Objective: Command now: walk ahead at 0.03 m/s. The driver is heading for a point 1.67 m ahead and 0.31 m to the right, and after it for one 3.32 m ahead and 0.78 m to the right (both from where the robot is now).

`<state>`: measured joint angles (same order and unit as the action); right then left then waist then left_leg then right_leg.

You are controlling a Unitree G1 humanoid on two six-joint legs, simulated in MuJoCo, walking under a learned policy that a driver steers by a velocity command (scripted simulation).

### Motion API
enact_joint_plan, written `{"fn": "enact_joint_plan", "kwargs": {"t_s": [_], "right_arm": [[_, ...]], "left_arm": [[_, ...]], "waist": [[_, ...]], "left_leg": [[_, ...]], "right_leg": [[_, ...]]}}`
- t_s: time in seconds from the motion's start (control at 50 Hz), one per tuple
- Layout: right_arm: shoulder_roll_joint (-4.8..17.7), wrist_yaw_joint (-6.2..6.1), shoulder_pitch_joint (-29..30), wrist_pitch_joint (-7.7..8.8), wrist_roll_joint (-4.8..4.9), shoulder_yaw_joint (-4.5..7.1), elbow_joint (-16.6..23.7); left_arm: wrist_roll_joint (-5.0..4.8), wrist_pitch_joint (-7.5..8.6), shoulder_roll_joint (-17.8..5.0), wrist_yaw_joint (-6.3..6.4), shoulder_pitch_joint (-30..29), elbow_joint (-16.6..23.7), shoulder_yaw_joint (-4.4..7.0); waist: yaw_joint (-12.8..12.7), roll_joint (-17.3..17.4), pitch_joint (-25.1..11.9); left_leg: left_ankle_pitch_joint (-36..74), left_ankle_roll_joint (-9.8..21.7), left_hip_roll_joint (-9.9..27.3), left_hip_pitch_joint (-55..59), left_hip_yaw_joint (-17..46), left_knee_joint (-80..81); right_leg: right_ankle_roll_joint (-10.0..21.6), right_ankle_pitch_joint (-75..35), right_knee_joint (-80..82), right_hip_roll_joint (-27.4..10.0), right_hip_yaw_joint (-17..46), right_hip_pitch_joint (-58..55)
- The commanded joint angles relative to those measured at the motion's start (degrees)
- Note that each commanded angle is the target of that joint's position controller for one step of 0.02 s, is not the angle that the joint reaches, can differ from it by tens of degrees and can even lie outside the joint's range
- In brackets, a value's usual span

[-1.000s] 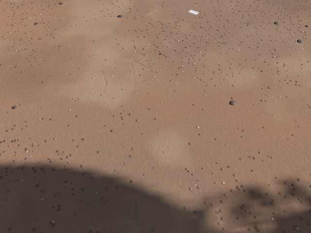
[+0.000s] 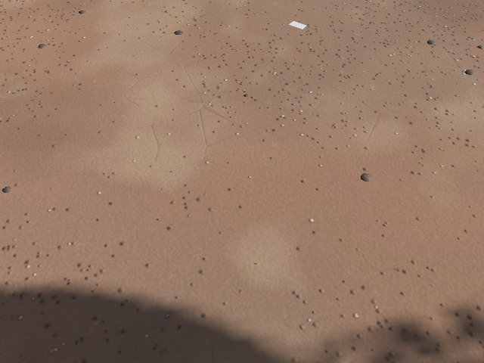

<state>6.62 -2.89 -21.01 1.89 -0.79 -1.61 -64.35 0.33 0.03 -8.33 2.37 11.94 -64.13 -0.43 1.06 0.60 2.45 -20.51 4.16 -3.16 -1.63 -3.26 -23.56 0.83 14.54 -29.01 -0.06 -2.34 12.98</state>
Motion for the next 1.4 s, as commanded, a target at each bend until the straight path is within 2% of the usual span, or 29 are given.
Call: {"fn": "enact_joint_plan", "kwargs": {"t_s": [0.02, 0.16, 0.38, 0.44, 0.46, 0.5, 0.52, 0.56, 0.64, 0.68, 0.7, 0.72, 0.74, 0.76, 0.78, 0.8, 0.82, 0.88, 0.96, 1.04, 1.16, 1.22, 1.26, 1.28, 1.3, 1.32, 1.34, 1.36, 1.4], "right_arm": [[5.35, -0.19, -6.04, -0.46, 0.08, 1.26, -0.51], [4.68, -0.43, -5.5, -1.03, 0.07, 1.27, -1.34], [4.77, -0.54, -4.88, -1.41, 0.08, 1.04, -2.0], [5.92, -0.28, -6.74, -1.51, -0.3, 1.69, -2.56], [6.81, -0.14, -7.55, -1.59, -0.41, 2.13, -2.49], [9.08, 0.06, -11.04, -1.46, -0.06, 3.15, -2.9], [9.41, 0.13, -11.83, -1.12, -0.15, 3.44, -3.0], [9.4, 0.35, -13.62, -0.06, -1.14, 3.77, -3.16], [10.17, 0.81, -11.25, 1.75, -1.31, 4.28, -1.86], [10.75, 1.15, -7.2, 2.16, -0.58, 4.41, -0.69], [10.96, 1.42, -5.33, 2.46, -0.12, 4.33, -0.18], [10.58, 1.81, -6.06, 2.86, -0.33, 4.05, -0.26], [8.39, 2.38, -5.17, 3.08, -0.02, 3.26, 1.52], [5.02, 2.87, -7.04, 3.17, 0.03, 2.91, 3.56], [6.37, 3.24, -3.5, 2.73, -0.84, 3.38, 4.88], [6.5, 3.73, -0.72, 2.77, -0.82, 3.43, 5.99], [5.89, 3.84, -0.24, 2.99, -0.59, 3.5, 6.09], [5.01, 4.1, -3.87, 1.5, -1.25, 3.86, 5.33], [6.24, 4.56, 4.87, 0.2, -1.09, 4.5, 8.52], [5.89, 4.87, 16.66, 0.37, -0.79, 4.39, 12.84], [5.73, 4.85, 24.77, 0.98, -0.39, 4.17, 16.33], [7.3, 4.06, 19.26, 1.71, -0.41, 5.09, 15.36], [9.64, 3.12, 3.38, 2.59, -0.68, 6.61, 10.24], [13.68, 2.54, -5.96, 2.94, -2.19, 7.88, 8.24], [18.88, 2.85, -8.85, 2.8, -2.97, 9.15, 8.01], [16.46, 3.43, -3.99, 2.03, -0.78, 8.76, 8.36], [13.26, 3.54, 2.95, 2.21, -0.19, 7.71, 9.61], [9.79, 3.75, 5.94, 2.84, -0.43, 6.77, 9.95], [5.9, 3.11, 5.45, 3.8, -0.44, 5.45, 8.34]], "left_arm": [[-0.03, 0.29, -3.4, 0.51, 5.36, -0.53, 0.43], [-0.23, 0.53, -3.92, 0.87, 5.72, -1.28, 0.73], [-0.01, 0.31, -3.25, 0.79, 7.62, -2.58, 0.61], [0.32, -0.11, -3.82, 0.42, 7.59, -2.49, 1.17], [0.57, -0.26, -3.95, 0.05, 6.8, -1.92, 1.51], [1.32, 0.18, -2.48, -0.94, 2.85, 0.85, 1.46], [1.84, 0.71, -1.99, -1.38, 0.35, 2.63, 1.37], [1.56, 1.94, -3.44, -2.1, -3.0, 5.49, 2.01], [0.4, 3.59, -4.67, -3.35, -4.28, 8.91, 3.17], [-0.04, 3.51, -3.43, -3.75, 1.39, 8.16, 3.49], [-0.24, 3.47, -3.22, -3.68, 8.56, 5.76, 4.05], [-0.16, 3.5, -5.37, -3.25, 17.41, 2.52, 5.39], [1.0, 3.81, -10.81, -2.37, 26.63, 1.25, 6.99], [1.31, 3.42, -14.2, -2.44, 29.7, 0.57, 7.1], [0.82, 2.89, -12.42, -2.28, 20.71, 2.03, 6.33], [0.64, 3.05, -10.48, -2.33, 13.6, 4.47, 5.72], [0.6, 3.59, -9.19, -2.56, 10.04, 5.44, 5.08], [0.58, 5.13, -5.71, -2.21, 10.84, 4.49, 3.47], [0.6, 5.92, -6.59, -1.79, 16.09, 3.1, 3.03], [0.55, 6.13, -5.79, -1.74, 18.88, 2.9, 2.45], [0.79, 6.43, -6.6, -1.15, 21.45, 1.95, 2.56], [1.18, 6.43, -8.3, -0.84, 19.07, 2.11, 3.02], [1.03, 5.89, -9.53, -0.94, 17.34, 2.32, 3.37], [0.41, 5.86, -7.91, -1.27, 17.28, 3.71, 2.85], [-1.93, 5.65, -1.02, -2.16, 24.4, 4.81, 1.74], [-0.57, 5.48, -7.14, -2.01, 19.38, 4.93, 3.29], [-0.26, 5.61, -7.48, -2.11, 13.77, 7.02, 3.55], [-0.11, 5.78, -6.8, -2.18, 11.43, 7.38, 3.49], [1.29, 4.22, -4.67, -2.66, 12.72, 6.76, 3.56]], "waist": [[-1.18, -2.96, 1.17], [-0.82, 0.05, 0.03], [-0.94, 0.12, 1.57], [-0.26, 1.18, 2.7], [0.38, 3.44, 4.97], [2.28, 7.92, 12.05], [2.79, 8.04, 15.14], [3.35, 6.12, 15.99], [1.04, 3.98, 12.06], [-3.01, 4.38, 9.58], [-6.59, 3.27, 6.95], [-9.86, -0.31, 2.42], [-13.77, -10.07, -2.34], [-11.39, -18.25, -6.79], [-6.44, -9.44, -0.8], [-4.34, -3.86, 3.91], [-2.43, -0.72, 5.01], [0.89, -2.63, 3.27], [0.08, -3.18, 5.15], [-2.16, -3.44, 6.59], [-3.59, -4.83, 6.43], [-0.27, -5.63, 2.57], [6.29, -4.8, -5.79], [9.23, -1.3, -11.99], [5.48, 12.04, -19.16], [4.79, 3.33, -16.82], [2.52, 1.97, -7.62], [1.22, -0.95, -3.61], [-1.99, 0.26, -0.55]], "left_leg": [[27.5, -0.63, 8.42, -4.92, 5.87, 3.31], [28.14, -1.05, 8.9, -2.07, 5.28, 3.86], [22.76, -0.98, 9.23, -2.82, 5.43, 5.03], [0.77, 1.41, 7.82, -3.79, 6.34, 6.1], [-8.59, 3.32, 9.2, -4.79, 9.46, 7.58], [-22.62, 8.21, 17.0, -4.64, 19.55, 14.28], [-22.18, 10.2, 20.56, -4.35, 23.03, 15.9], [-13.13, 12.26, 23.25, 0.48, 25.19, 16.43], [5.92, 9.65, 20.69, 3.45, 17.02, 13.79], [12.64, 6.9, 17.28, -5.82, 10.41, 9.98], [21.09, 5.24, 14.55, -12.05, 6.54, 3.84], [28.13, 3.69, 11.23, -16.21, 2.82, -7.48], [20.18, 0.43, 5.21, -25.45, -2.82, -27.59], [-10.47, -0.18, -1.89, -33.17, 0.24, -45.86], [-6.52, 1.43, 2.95, -35.73, 6.39, -51.55], [-0.12, 2.14, 5.59, -36.28, 5.81, -51.38], [3.93, 2.29, 7.4, -34.05, 5.74, -48.28], [6.62, 0.84, 8.32, -28.08, 4.07, -42.81], [11.25, -0.84, 8.77, -35.82, 1.83, -36.63], [16.52, -2.36, 8.11, -39.47, -0.22, -24.82], [18.4, -0.04, 5.23, -34.64, -2.85, -11.33], [12.77, 3.13, 1.73, -25.32, -4.14, -8.49], [14.04, 5.48, -0.31, -7.2, -4.3, -3.09], [7.42, 8.07, 10.05, 7.35, 6.79, -2.39], [3.37, 17.65, 28.13, 22.78, 37.95, 3.4], [-2.74, 16.36, 25.58, 17.76, 42.31, 9.01], [-2.65, 13.77, 24.25, 8.48, 31.35, 10.43], [3.63, 11.72, 22.09, 1.13, 25.0, 12.68], [11.43, 7.57, 17.88, -7.3, 14.73, 14.7]], "right_leg": [[2.8, -25.49, 2.7, -5.85, 5.94, -6.3], [3.14, -25.79, 3.51, -5.77, 5.85, -6.74], [2.88, -21.46, 5.75, -5.52, 6.11, -5.81], [3.96, -0.05, 3.49, -1.98, 4.01, -2.55], [4.25, 8.49, 0.21, -0.08, 2.4, 1.77], [3.89, 13.92, -8.65, 2.0, -2.3, 14.35], [3.9, 12.7, -12.08, 0.25, -3.19, 18.91], [3.99, 13.77, -18.64, -2.33, -1.35, 27.04], [3.63, 9.39, -15.26, -2.99, -1.34, 24.52], [4.32, 3.22, -9.47, -0.06, -4.35, 9.05], [4.87, -0.29, -6.02, 3.02, -6.28, -3.77], [5.61, 0.19, -4.05, 4.58, -6.08, -15.41], [8.9, 13.93, 6.13, -8.2, 12.77, -24.0], [14.5, 22.33, 20.16, -21.46, 41.54, -24.85], [13.95, 29.79, 21.39, -21.0, 41.57, -16.79], [13.0, 25.46, 20.65, -20.21, 34.56, -9.98], [11.71, 16.26, 21.21, -17.57, 27.66, -5.9], [9.78, -0.6, 21.43, -12.71, 15.44, -2.77], [10.54, -7.88, 23.41, -11.78, 10.58, -6.45], [10.76, -16.56, 23.66, -10.84, 7.21, -9.79], [10.43, -30.85, 20.6, -11.79, 4.13, -16.48], [9.04, -51.78, 11.27, -12.35, 2.23, -19.95], [7.41, -54.2, -7.74, -10.16, 0.24, -16.79], [6.66, -36.07, -23.76, -7.69, -1.03, -5.11], [4.09, 10.52, -47.49, 3.74, -2.31, 16.48], [5.25, 11.25, -51.89, 2.33, 5.58, 21.73], [5.65, 5.73, -49.7, -0.94, 5.7, 23.73], [5.75, 2.36, -46.33, -2.9, 5.65, 21.55], [5.11, 0.82, -41.14, -4.87, 5.79, 16.0]]}}
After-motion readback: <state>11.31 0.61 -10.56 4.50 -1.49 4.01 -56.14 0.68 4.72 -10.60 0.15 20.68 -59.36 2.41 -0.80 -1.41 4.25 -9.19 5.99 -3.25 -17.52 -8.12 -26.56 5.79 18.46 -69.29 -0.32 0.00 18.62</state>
